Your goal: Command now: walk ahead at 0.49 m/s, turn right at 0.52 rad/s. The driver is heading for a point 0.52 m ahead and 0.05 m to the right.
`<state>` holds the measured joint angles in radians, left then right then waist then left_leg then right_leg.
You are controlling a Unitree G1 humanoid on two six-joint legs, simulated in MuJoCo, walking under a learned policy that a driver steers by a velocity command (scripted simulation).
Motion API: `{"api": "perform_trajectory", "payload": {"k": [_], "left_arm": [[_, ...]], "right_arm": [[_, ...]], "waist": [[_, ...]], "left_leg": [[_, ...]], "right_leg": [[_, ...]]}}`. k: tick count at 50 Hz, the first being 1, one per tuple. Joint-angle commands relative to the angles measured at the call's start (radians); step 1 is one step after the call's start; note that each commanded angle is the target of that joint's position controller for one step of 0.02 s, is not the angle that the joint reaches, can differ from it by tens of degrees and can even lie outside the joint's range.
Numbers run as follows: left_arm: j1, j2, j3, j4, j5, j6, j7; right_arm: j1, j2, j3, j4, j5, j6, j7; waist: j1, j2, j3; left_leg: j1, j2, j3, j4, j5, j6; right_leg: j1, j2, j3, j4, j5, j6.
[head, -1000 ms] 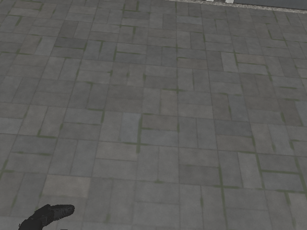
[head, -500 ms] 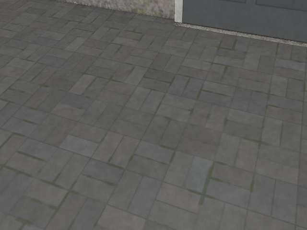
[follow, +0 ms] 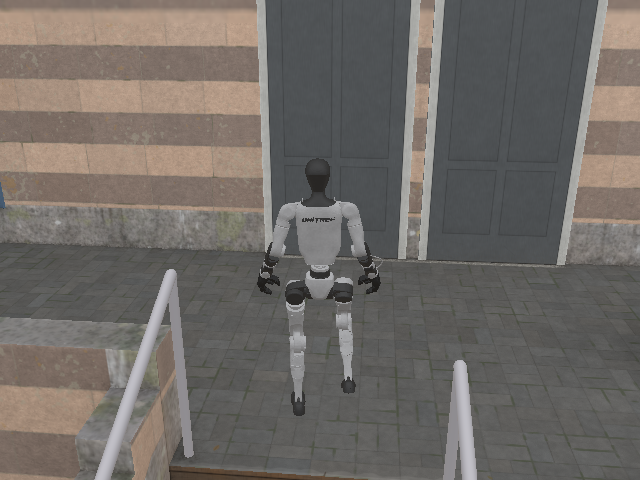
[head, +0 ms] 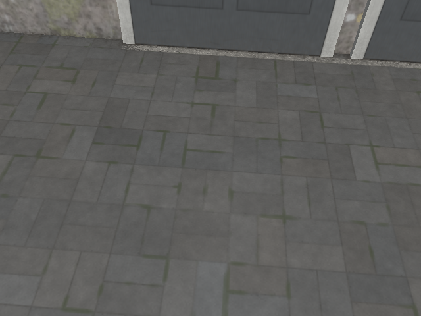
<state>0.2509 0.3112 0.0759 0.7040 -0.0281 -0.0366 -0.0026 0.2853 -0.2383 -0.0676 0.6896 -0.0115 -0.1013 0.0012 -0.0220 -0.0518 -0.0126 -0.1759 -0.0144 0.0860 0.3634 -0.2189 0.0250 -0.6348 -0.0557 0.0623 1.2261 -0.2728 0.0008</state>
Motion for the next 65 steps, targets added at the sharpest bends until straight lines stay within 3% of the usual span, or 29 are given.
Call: {"api": "perform_trajectory", "payload": {"k": [1, 5, 10, 12, 14, 15, 16, 17, 18, 19, 20, 23, 27, 30, 35, 38, 39, 40, 41, 42, 44, 45, 48, 51, 54, 55, 56, 58, 65], "left_arm": [[-0.015, -0.015, -0.013, -0.073, 0.013, 0.001, -0.016], [-0.158, -0.019, -0.025, -0.103, 0.011, -0.009, -0.038], [-0.292, 0.008, -0.023, -0.169, 0.003, -0.011, -0.062], [-0.247, 0.05, 0.0, -0.18, 0.012, -0.002, -0.066], [0.046, 0.143, 0.055, -0.114, 0.009, 0.009, -0.049], [0.169, 0.234, 0.079, -0.095, 0.001, 0.018, -0.025], [0.121, 0.292, 0.076, -0.131, -0.005, 0.002, -0.03], [0.146, 0.186, 0.05, -0.13, 0.008, -0.005, -0.033], [0.113, 0.14, 0.036, -0.113, 0.015, -0.014, -0.032], [0.046, 0.108, 0.023, -0.114, 0.01, -0.02, -0.031], [-0.013, 0.073, 0.012, -0.117, 0.017, -0.028, -0.029], [-0.045, 0.061, 0.004, -0.086, 0.035, -0.055, -0.028], [-0.017, 0.073, 0.004, -0.026, 0.038, -0.07, -0.014], [-0.009, 0.078, -0.001, 0.0, 0.029, -0.058, 0.0], [0.036, 0.104, 0.001, 0.051, 0.021, -0.027, 0.008], [0.001, 0.1, 0.0, 0.059, 0.015, -0.013, 0.014], [0.027, 0.073, -0.011, 0.048, 0.035, -0.018, 0.015], [0.196, -0.01, -0.038, 0.066, 0.047, -0.028, 0.004], [0.206, 0.03, -0.035, 0.097, 0.036, -0.022, -0.005], [0.143, 0.093, -0.017, 0.088, 0.013, -0.006, -0.007], [0.028, 0.071, -0.015, 0.064, 0.014, 0.037, 0.011], [0.027, 0.057, -0.014, 0.063, 0.019, 0.058, 0.02], [0.085, 0.013, -0.022, 0.1, 0.033, 0.076, 0.041], [0.088, 0.008, -0.02, 0.122, 0.038, 0.069, 0.041], [0.052, 0.024, -0.02, 0.109, 0.067, 0.062, 0.039], [0.018, 0.086, -0.006, 0.104, 0.057, 0.06, 0.045], [0.001, 0.065, -0.007, 0.114, 0.049, 0.053, 0.045], [-0.034, 0.016, -0.021, 0.12, 0.051, 0.031, 0.043], [0.031, 0.013, -0.022, 0.169, 0.035, 0.003, 0.042]], "right_arm": [[-0.047, -0.1, -0.024, -0.031, 0.004, -0.025, 0.002], [-0.034, -0.152, -0.035, 0.006, 0.006, -0.02, -0.013], [0.047, -0.217, -0.052, 0.057, 0.033, 0.003, -0.014], [0.054, -0.253, -0.06, 0.063, 0.035, 0.021, -0.017], [0.058, -0.249, -0.054, 0.055, 0.039, 0.036, -0.025], [0.101, -0.163, -0.023, 0.025, -0.003, 0.029, -0.024], [0.153, -0.092, 0.011, -0.032, -0.006, -0.001, -0.012], [0.049, -0.188, -0.01, -0.027, 0.034, -0.029, 0.001], [-0.006, -0.19, -0.007, -0.04, 0.06, -0.035, 0.003], [-0.029, -0.175, 0.001, -0.036, 0.044, -0.032, -0.005], [-0.025, -0.173, -0.003, -0.026, 0.025, -0.021, -0.009], [0.043, -0.143, 0.0, 0.011, 0.026, 0.023, -0.004], [-0.058, -0.115, 0.007, -0.011, 0.008, 0.033, -0.018], [-0.143, -0.071, 0.024, -0.022, 0.002, 0.014, -0.002], [-0.199, -0.091, 0.019, -0.047, 0.003, 0.006, 0.033], [-0.053, -0.145, -0.005, -0.009, -0.016, -0.002, 0.033], [0.023, -0.208, -0.018, 0.0, -0.026, -0.005, 0.023], [0.04, -0.224, -0.011, -0.007, -0.046, 0.004, 0.013], [0.073, -0.13, 0.011, 0.002, -0.025, 0.018, 0.012], [0.024, -0.117, 0.016, -0.005, -0.004, 0.03, 0.016], [-0.125, -0.093, 0.026, -0.022, 0.005, 0.051, 0.014], [-0.179, -0.099, 0.024, -0.025, -0.002, 0.059, 0.011], [-0.207, -0.104, 0.017, -0.015, -0.021, 0.071, 0.002], [-0.212, -0.098, 0.019, 0.005, -0.007, 0.077, -0.008], [-0.173, -0.059, 0.033, 0.042, -0.006, 0.082, -0.009], [-0.14, -0.071, 0.026, 0.045, -0.007, 0.084, -0.009], [-0.154, -0.075, 0.024, 0.049, -0.011, 0.084, -0.013], [-0.15, -0.062, 0.023, 0.062, -0.008, 0.084, -0.02], [-0.138, -0.054, 0.017, 0.122, 0.0, 0.084, -0.02]], "waist": [[0.032, 0.118, 0.068], [-0.01, 0.104, 0.079], [-0.042, 0.101, 0.098], [0.001, 0.137, 0.035], [0.153, 0.126, -0.119], [0.157, -0.062, -0.218], [0.073, -0.24, -0.393], [0.147, -0.072, -0.39], [0.135, -0.045, -0.247], [0.086, 0.062, -0.15], [0.047, 0.05, -0.109], [-0.007, 0.004, -0.067], [0.009, 0.023, 0.012], [0.044, 0.004, 0.019], [0.066, -0.021, -0.009], [-0.022, -0.008, -0.085], [-0.035, 0.068, -0.186], [0.024, 0.268, -0.332], [-0.01, 0.275, -0.436], [-0.017, 0.194, -0.368], [0.018, 0.094, -0.164], [0.049, 0.129, -0.112], [0.062, 0.206, -0.102], [0.064, 0.185, -0.117], [0.053, 0.136, -0.033], [0.004, 0.039, 0.022], [0.004, -0.024, 0.043], [-0.009, -0.067, 0.043], [0.023, 0.021, -0.006]], "left_leg": [[0.032, 0.279, -0.174, -0.219, 0.24, 0.178], [0.032, 0.242, -0.019, -0.22, 0.287, 0.137], [0.194, 0.295, 0.039, -0.164, 0.391, 0.104], [0.241, 0.292, 0.079, -0.015, 0.745, 0.078], [0.107, 0.237, 0.129, 0.379, 0.853, 0.029], [-0.198, 0.17, 0.123, 0.724, 0.219, -0.017], [-0.54, -0.025, -0.061, 1.046, -0.377, -0.062], [-0.627, 0.037, -0.197, 1.089, -0.304, -0.044], [-0.658, 0.076, -0.165, 1.056, -0.222, -0.027], [-0.624, 0.128, -0.159, 0.981, -0.142, -0.023], [-0.555, 0.165, -0.165, 0.911, -0.094, -0.026], [-0.447, 0.186, -0.164, 0.84, -0.025, -0.04], [-0.503, 0.165, -0.146, 0.644, 0.15, -0.061], [-0.403, 0.112, -0.088, 0.374, 0.333, -0.05], [-0.374, 0.062, -0.096, 0.197, 0.305, -0.009], [-0.165, 0.011, -0.067, 0.062, 0.373, 0.053], [0.048, 0.116, -0.162, 0.118, 0.817, 0.099], [0.396, 0.376, -0.444, 0.178, 1.13, 0.302], [0.421, 0.423, -0.554, 0.139, 1.108, 0.36], [0.331, 0.378, -0.497, 0.098, 0.856, 0.319], [0.064, 0.303, -0.403, -0.004, 0.416, 0.24], [-0.075, 0.264, -0.357, -0.057, 0.252, 0.205], [-0.208, 0.199, -0.267, -0.106, 0.098, 0.19], [-0.23, 0.189, -0.248, -0.096, -0.099, 0.165], [-0.287, 0.125, -0.221, -0.062, -0.344, 0.051], [-0.247, 0.068, -0.171, -0.031, -0.316, 0.015], [-0.142, 0.04, -0.13, 0.022, -0.219, -0.005], [-0.046, 0.037, -0.117, 0.085, -0.089, 0.0], [-0.033, 0.043, -0.118, 0.111, 0.143, 0.011]], "right_leg": [[-0.151, -0.058, 0.062, -0.072, 0.094, 0.016], [-0.066, -0.048, -0.01, -0.365, 0.31, 0.005], [-0.036, -0.02, -0.084, -0.552, 0.223, -0.061], [0.091, 0.057, -0.15, -0.572, 0.113, -0.103], [0.51, 0.141, -0.164, -0.653, 0.135, -0.171], [0.831, -0.06, 0.143, -0.634, 0.227, -0.237], [1.075, -0.281, 0.753, -0.829, -0.04, -0.449], [1.042, -0.28, 0.726, -0.916, -0.097, -0.384], [0.907, -0.258, 0.563, -0.913, -0.034, -0.34], [0.734, -0.228, 0.447, -0.922, 0.085, -0.306], [0.609, -0.195, 0.352, -0.932, 0.186, -0.288], [0.447, -0.159, 0.206, -1.014, 0.309, -0.285], [0.422, -0.111, 0.029, -1.026, 0.601, -0.239], [0.415, -0.053, -0.069, -1.002, 0.69, -0.182], [0.582, -0.128, -0.009, -0.899, 0.674, -0.181], [0.61, -0.082, -0.009, -0.68, 0.758, -0.126], [0.521, -0.009, -0.045, -0.499, 0.583, -0.076], [0.216, 0.098, -0.05, -0.171, -0.008, 0.005], [0.162, 0.111, 0.048, -0.063, -0.413, 0.032], [0.13, 0.064, 0.076, -0.013, -0.402, 0.038], [0.101, 0.007, 0.033, -0.111, -0.326, 0.049], [0.177, -0.012, 0.021, -0.22, -0.279, 0.055], [0.341, 0.016, -0.034, -0.396, -0.178, 0.064], [0.439, 0.022, -0.055, -0.572, 0.011, 0.039], [0.464, -0.017, -0.008, -0.738, 0.052, -0.016], [0.343, -0.042, 0.033, -0.784, -0.112, -0.047], [0.221, -0.031, 0.038, -0.829, -0.258, -0.056], [0.171, -0.028, 0.039, -0.87, -0.239, -0.028], [0.319, -0.009, 0.006, -0.795, 0.054, -0.019]]}}
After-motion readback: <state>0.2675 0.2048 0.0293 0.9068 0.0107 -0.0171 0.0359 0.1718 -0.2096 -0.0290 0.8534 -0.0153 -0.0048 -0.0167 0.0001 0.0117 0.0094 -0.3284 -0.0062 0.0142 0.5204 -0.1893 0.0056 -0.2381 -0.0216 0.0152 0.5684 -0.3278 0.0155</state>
